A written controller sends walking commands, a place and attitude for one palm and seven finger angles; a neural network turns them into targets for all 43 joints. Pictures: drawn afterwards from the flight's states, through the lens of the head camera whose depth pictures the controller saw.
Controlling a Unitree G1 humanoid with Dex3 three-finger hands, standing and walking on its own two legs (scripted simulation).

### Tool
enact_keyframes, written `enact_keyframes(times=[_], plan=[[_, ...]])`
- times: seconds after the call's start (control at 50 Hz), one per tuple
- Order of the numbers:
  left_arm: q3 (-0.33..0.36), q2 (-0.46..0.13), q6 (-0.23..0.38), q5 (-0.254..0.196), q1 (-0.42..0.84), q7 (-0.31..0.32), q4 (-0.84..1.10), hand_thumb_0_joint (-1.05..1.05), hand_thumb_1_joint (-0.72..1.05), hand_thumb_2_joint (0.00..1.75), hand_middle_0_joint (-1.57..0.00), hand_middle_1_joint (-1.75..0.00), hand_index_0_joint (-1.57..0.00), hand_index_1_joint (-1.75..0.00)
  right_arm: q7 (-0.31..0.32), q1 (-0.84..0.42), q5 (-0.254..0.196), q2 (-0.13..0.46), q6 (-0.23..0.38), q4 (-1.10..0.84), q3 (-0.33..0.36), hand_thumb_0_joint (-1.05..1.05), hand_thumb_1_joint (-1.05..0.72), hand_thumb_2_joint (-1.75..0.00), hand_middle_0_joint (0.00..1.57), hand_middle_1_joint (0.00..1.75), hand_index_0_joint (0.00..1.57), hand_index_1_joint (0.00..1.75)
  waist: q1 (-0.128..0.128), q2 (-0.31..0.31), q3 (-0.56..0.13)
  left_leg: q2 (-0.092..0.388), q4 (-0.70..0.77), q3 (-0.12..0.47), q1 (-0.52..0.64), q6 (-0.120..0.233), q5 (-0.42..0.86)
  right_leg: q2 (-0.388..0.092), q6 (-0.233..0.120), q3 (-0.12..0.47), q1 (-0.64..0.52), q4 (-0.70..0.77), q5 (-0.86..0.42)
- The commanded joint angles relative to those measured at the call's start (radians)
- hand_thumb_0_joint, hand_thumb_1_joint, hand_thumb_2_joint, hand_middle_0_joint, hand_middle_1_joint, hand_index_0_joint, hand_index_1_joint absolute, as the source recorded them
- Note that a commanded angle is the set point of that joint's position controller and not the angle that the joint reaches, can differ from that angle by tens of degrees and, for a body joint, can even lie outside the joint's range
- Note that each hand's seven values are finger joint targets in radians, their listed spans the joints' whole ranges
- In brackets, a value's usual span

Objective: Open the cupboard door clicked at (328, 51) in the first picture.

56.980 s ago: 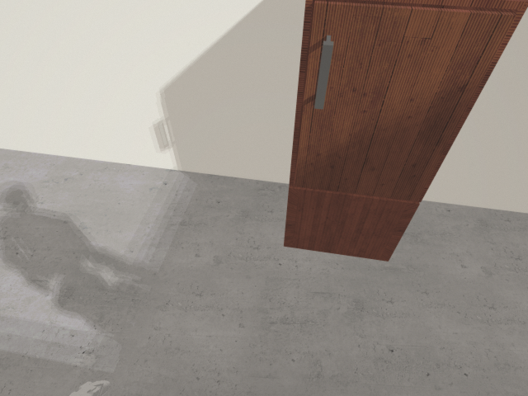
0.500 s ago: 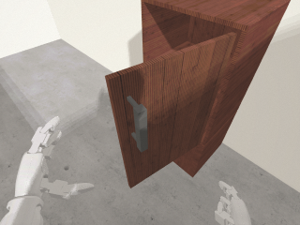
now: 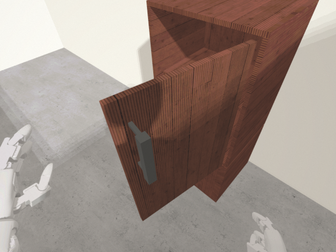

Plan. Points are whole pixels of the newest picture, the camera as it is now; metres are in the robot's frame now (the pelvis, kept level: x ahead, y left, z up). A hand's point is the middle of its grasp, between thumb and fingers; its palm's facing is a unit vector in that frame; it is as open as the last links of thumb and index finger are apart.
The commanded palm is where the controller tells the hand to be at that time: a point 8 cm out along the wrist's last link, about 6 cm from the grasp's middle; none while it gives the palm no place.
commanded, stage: draw the hand back to the body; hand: left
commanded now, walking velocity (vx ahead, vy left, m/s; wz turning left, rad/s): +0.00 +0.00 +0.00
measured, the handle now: (142, 154) +0.31 +0.10 +0.09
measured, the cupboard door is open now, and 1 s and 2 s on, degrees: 78 78 78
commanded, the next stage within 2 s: step back with the hand held close in 0.38 s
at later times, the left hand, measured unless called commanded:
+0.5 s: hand (46, 184) +0.19 +0.25 +0.14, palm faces +0.43 -0.80 -0.42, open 7.4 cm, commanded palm +0.14 +0.29 +0.17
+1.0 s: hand out of the picture +0.12 +0.29 +0.15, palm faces +0.36 -0.78 -0.52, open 7.4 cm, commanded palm +0.06 +0.33 +0.17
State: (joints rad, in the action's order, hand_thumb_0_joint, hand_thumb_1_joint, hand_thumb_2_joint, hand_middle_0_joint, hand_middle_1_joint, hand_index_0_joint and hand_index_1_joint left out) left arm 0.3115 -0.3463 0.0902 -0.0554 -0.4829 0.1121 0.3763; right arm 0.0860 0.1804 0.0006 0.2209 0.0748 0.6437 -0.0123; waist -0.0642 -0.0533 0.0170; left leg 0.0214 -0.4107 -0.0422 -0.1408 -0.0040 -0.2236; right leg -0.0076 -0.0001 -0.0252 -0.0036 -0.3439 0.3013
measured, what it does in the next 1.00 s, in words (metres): shifts its weight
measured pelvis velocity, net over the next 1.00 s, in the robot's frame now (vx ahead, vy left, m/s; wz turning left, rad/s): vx -0.08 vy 0.03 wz -0.01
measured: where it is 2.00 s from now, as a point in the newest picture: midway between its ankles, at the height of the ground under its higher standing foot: outside the picture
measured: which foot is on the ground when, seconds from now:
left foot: down 0.00-1.00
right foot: down 0.00-1.00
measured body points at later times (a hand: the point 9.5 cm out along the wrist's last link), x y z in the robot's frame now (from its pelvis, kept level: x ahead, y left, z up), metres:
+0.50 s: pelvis +0.00 -0.01 +0.00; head -0.01 -0.03 +0.45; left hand +0.16 +0.29 +0.17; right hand +0.19 -0.23 -0.09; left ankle +0.00 +0.12 -0.74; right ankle -0.07 -0.12 -0.74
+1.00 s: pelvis -0.08 +0.03 -0.01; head -0.05 +0.03 +0.44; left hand +0.09 +0.33 +0.18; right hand +0.10 -0.21 -0.09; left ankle +0.00 +0.12 -0.74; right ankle -0.07 -0.12 -0.74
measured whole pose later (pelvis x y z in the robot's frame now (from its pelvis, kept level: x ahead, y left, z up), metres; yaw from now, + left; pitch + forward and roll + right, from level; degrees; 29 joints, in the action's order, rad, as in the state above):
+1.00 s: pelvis -0.08 +0.03 -0.01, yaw +0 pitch -1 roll -2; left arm 0.41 -0.45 0.14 -0.06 -0.57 0.13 0.53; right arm 0.10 0.17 -0.02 0.22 -0.01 0.54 0.00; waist -0.02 -0.03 0.08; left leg 0.02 -0.50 -0.05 -0.35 0.04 -0.13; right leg -0.01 0.03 -0.01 0.23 -0.48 0.23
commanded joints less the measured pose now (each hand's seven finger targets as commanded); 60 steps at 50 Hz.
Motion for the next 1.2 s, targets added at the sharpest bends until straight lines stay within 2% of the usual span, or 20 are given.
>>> enact_keyframes(times=[0.0,0.16,0.34,0.46,0.48,0.5,0.52,0.56,0.6,0.64,0.68,0.78,0.8,0.86,1.0,1.06,1.1,1.12,1.16,1.18], plan=[[0.141,-0.182,0.06,-0.002,0.078,0.021,0.198,0.0,0.9,0.9,-0.2,-0.3,-0.2,-0.3,0.005,-0.125,0.003,0.101,0.047,-0.156,0.035,0.0,-0.9,-0.9,0.2,0.3,0.2,0.3,-0.001,-0.009,-0.097,-0.009,-0.006,-0.01,0.146,0.025,0.371,0.011,-0.002,-0.008,0.097,0.037,-0.443],[0.132,-0.183,0.052,-0.004,0.089,0.018,0.208,0.0,0.9,0.9,-0.2,-0.3,-0.2,-0.3,0.006,-0.128,0.005,0.107,0.035,-0.166,0.042,0.0,-0.9,-0.9,0.2,0.3,0.2,0.3,0.0,0.047,-0.114,-0.011,-0.005,-0.012,0.157,0.033,0.367,0.011,0.008,-0.008,0.097,0.034,-0.469],[0.138,-0.186,0.051,-0.005,0.077,0.018,0.22,0.0,0.9,0.9,-0.2,-0.3,-0.2,-0.3,0.006,-0.128,0.004,0.097,0.03,-0.163,0.036,0.0,-0.9,-0.9,0.2,0.3,0.2,0.3,0.001,-0.023,-0.11,-0.013,-0.013,-0.016,0.158,0.028,0.386,0.008,0.006,-0.006,0.09,0.034,-0.496],[0.131,-0.172,0.048,-0.011,0.077,0.013,0.174,0.0,0.9,0.9,-0.2,-0.3,-0.2,-0.3,0.008,-0.133,0.002,0.101,0.025,-0.164,0.039,0.0,-0.9,-0.9,0.2,0.3,0.2,0.3,0.003,0.051,-0.071,-0.011,0.006,-0.012,0.141,0.032,0.313,0.013,0.01,-0.007,0.112,0.053,-0.422],[0.152,-0.215,0.065,-0.01,0.157,0.017,0.294,0.0,0.9,0.9,-0.2,-0.3,-0.2,-0.3,0.008,-0.143,0.0,0.102,0.033,-0.176,0.039,0.0,-0.9,-0.9,0.2,0.3,0.2,0.3,0.001,0.007,-0.119,-0.013,0.0,-0.007,0.161,0.032,0.32,0.011,0.007,-0.001,0.101,0.052,-0.419],[0.317,-0.401,0.113,0.002,0.292,0.031,0.323,0.0,0.9,0.9,-0.2,-0.3,-0.2,-0.3,0.006,-0.115,-0.011,0.1,0.012,-0.197,0.022,0.0,-0.9,-0.9,0.2,0.3,0.2,0.3,0.043,-0.03,0.005,-0.001,-0.037,0.012,0.096,0.036,0.284,-0.035,0.009,0.031,0.208,0.089,-0.481],[0.227,-0.272,0.107,-0.012,0.095,0.011,0.211,0.0,0.9,0.9,-0.2,-0.3,-0.2,-0.3,0.01,-0.136,0.0,0.103,-0.005,-0.173,0.037,0.0,-0.9,-0.9,0.2,0.3,0.2,0.3,0.047,0.058,-0.015,0.008,-0.069,0.024,0.075,0.041,0.31,-0.053,0.015,0.018,0.216,0.07,-0.52],[0.166,-0.213,0.082,-0.005,0.001,-0.002,0.21,0.0,0.9,0.9,-0.2,-0.3,-0.2,-0.3,0.004,-0.13,-0.006,0.111,-0.028,-0.203,0.043,0.0,-0.9,-0.9,0.2,0.3,0.2,0.3,0.046,0.068,-0.06,0.01,-0.091,0.005,0.081,0.042,0.343,-0.064,0.028,0.02,0.202,0.04,-0.593],[0.166,-0.209,0.085,-0.006,-0.038,0.0,0.233,0.0,0.9,0.9,-0.2,-0.3,-0.2,-0.3,0.006,-0.125,-0.007,0.115,-0.041,-0.21,0.048,0.0,-0.9,-0.9,0.2,0.3,0.2,0.3,0.047,0.005,-0.112,0.019,-0.088,0.002,0.084,0.04,0.403,-0.065,0.027,0.013,0.185,0.012,-0.59],[0.183,-0.219,0.08,-0.009,-0.078,0.006,0.253,0.0,0.9,0.9,-0.2,-0.3,-0.2,-0.3,0.007,-0.112,-0.012,0.116,-0.055,-0.226,0.053,0.0,-0.9,-0.9,0.2,0.3,0.2,0.3,0.048,0.007,-0.166,0.037,-0.087,0.007,0.095,0.035,0.463,-0.057,0.023,0.013,0.178,-0.017,-0.573],[0.205,-0.242,0.076,-0.011,-0.088,0.013,0.264,0.0,0.9,0.9,-0.2,-0.3,-0.2,-0.3,0.01,-0.112,-0.016,0.114,-0.066,-0.237,0.059,0.0,-0.9,-0.9,0.2,0.3,0.2,0.3,0.05,0.049,-0.177,0.046,-0.089,0.007,0.092,0.033,0.475,-0.053,0.025,0.011,0.191,-0.028,-0.566],[0.24,-0.282,0.084,-0.014,-0.078,0.032,0.33,0.0,0.9,0.9,-0.2,-0.3,-0.2,-0.3,0.022,-0.112,-0.021,0.114,-0.07,-0.259,0.061,0.0,-0.9,-0.9,0.2,0.3,0.2,0.3,0.047,0.042,-0.189,0.061,-0.073,0.025,0.05,0.029,0.469,-0.039,0.023,0.012,0.192,-0.072,-0.497],[0.249,-0.295,0.088,-0.013,-0.075,0.037,0.343,0.0,0.9,0.9,-0.2,-0.3,-0.2,-0.3,0.026,-0.121,-0.018,0.117,-0.065,-0.256,0.061,0.0,-0.9,-0.9,0.2,0.3,0.2,0.3,0.041,-0.01,-0.187,0.063,-0.06,0.033,0.043,0.031,0.452,-0.035,0.021,0.012,0.195,-0.077,-0.458],[0.233,-0.27,0.095,-0.012,-0.09,0.044,0.348,0.0,0.9,0.9,-0.2,-0.3,-0.2,-0.3,0.022,-0.101,-0.019,0.122,-0.051,-0.26,0.062,0.0,-0.9,-0.9,0.2,0.3,0.2,0.3,0.045,-0.032,-0.168,0.083,-0.021,0.058,-0.02,0.034,0.34,-0.015,0.022,0.014,0.198,-0.096,-0.315],[0.26,-0.251,0.135,0.019,-0.085,0.056,0.334,0.0,0.9,0.9,-0.2,-0.3,-0.2,-0.3,0.016,-0.101,-0.011,0.15,0.0,-0.257,0.066,0.0,-0.9,-0.9,0.2,0.3,0.2,0.3,0.043,-0.15,-0.063,0.151,0.197,0.179,-0.455,0.078,-0.389,0.05,0.016,0.003,0.029,-0.241,-0.02],[0.251,-0.232,0.145,0.027,-0.063,0.056,0.331,0.0,0.9,0.9,-0.2,-0.3,-0.2,-0.3,0.01,-0.091,-0.011,0.143,0.016,-0.254,0.07,0.0,-0.9,-0.9,0.2,0.3,0.2,0.3,0.045,-0.142,-0.049,0.158,0.202,0.184,-0.558,0.083,-0.481,0.063,0.001,0.0,0.0,-0.287,0.046],[0.274,-0.269,0.156,0.022,-0.075,0.058,0.355,0.0,0.9,0.9,-0.2,-0.3,-0.2,-0.3,0.008,-0.077,-0.011,0.132,0.029,-0.251,0.076,0.0,-0.9,-0.9,0.2,0.3,0.2,0.3,0.048,-0.043,-0.078,0.098,0.089,0.132,-0.449,0.056,-0.41,0.026,-0.022,0.058,0.113,-0.161,0.12],[0.248,-0.254,0.16,0.016,-0.081,0.059,0.369,0.0,0.9,0.9,-0.2,-0.3,-0.2,-0.3,0.004,-0.063,-0.012,0.113,0.034,-0.245,0.071,0.0,-0.9,-0.9,0.2,0.3,0.2,0.3,0.059,0.047,-0.077,0.04,-0.039,0.084,-0.314,0.024,-0.319,-0.033,-0.05,0.132,0.272,-0.041,0.191],[0.238,-0.265,0.166,0.016,-0.062,0.07,0.397,0.0,0.9,0.9,-0.2,-0.3,-0.2,-0.3,0.002,-0.035,-0.008,0.101,0.038,-0.195,0.077,0.0,-0.9,-0.9,0.2,0.3,0.2,0.3,0.072,0.208,-0.091,-0.041,-0.435,0.025,-0.057,-0.019,-0.163,-0.226,-0.14,0.333,0.597,0.123,0.236],[0.236,-0.264,0.16,0.023,-0.035,0.075,0.382,0.0,0.9,0.9,-0.2,-0.3,-0.2,-0.3,0.003,-0.045,-0.001,0.089,0.035,-0.177,0.074,0.0,-0.9,-0.9,0.2,0.3,0.2,0.3,0.069,0.243,-0.08,-0.041,-0.549,0.037,-0.054,-0.016,-0.185,-0.264,-0.155,0.34,0.639,0.127,0.178]])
